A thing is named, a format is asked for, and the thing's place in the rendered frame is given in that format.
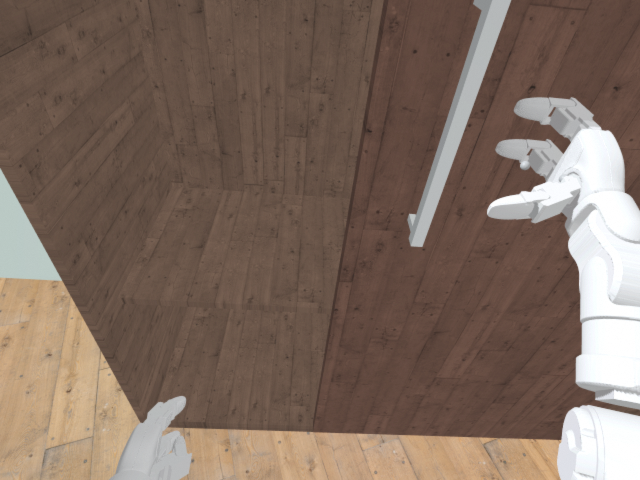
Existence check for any robot right forearm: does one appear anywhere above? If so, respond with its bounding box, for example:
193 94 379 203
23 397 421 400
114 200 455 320
565 191 640 410

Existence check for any handle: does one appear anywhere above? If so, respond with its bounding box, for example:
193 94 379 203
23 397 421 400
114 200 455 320
407 0 511 247

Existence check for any left robot hand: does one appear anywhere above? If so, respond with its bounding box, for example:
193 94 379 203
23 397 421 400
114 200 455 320
115 396 192 480

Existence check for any robot right upper arm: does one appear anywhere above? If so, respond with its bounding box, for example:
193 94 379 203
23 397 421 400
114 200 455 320
557 405 640 480

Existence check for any right robot hand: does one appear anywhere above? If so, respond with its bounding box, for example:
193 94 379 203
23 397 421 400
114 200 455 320
487 97 625 223

